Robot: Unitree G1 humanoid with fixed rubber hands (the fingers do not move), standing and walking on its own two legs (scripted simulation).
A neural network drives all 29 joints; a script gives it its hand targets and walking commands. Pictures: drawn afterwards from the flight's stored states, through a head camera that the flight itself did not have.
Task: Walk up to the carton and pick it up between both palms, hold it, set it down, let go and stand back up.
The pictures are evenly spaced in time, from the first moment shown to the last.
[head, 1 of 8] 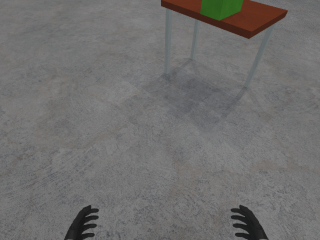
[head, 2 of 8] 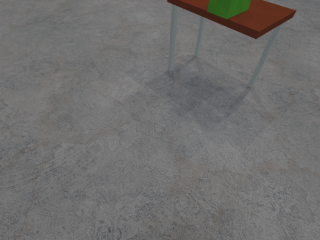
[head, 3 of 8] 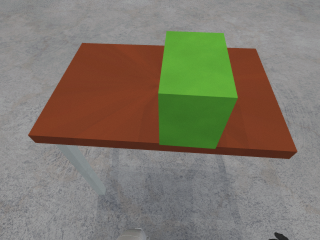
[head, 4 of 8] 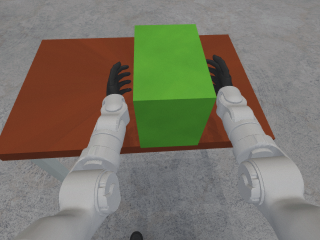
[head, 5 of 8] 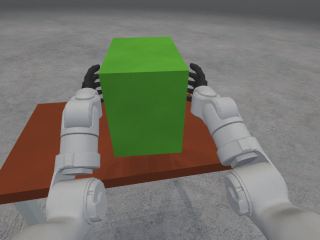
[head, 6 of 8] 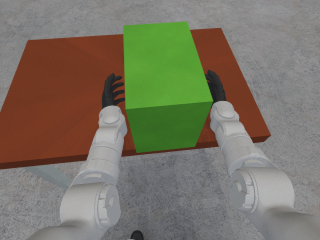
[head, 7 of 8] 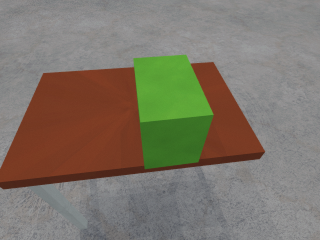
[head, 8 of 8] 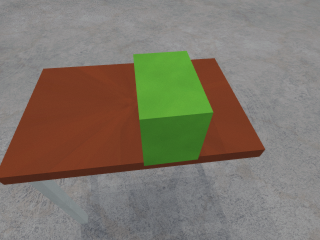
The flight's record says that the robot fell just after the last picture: no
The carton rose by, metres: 0.19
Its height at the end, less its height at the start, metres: +0.00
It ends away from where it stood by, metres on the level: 0.01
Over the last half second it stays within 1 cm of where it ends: yes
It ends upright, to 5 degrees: yes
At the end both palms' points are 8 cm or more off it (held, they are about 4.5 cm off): yes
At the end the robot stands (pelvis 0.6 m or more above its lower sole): yes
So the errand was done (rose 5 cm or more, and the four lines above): yes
